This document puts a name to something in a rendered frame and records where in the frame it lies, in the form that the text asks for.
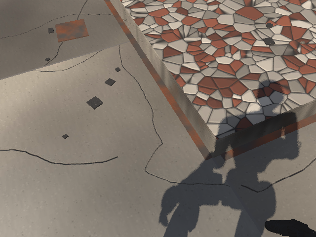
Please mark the robot right hand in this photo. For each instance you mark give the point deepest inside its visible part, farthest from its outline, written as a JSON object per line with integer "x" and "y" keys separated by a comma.
{"x": 291, "y": 228}

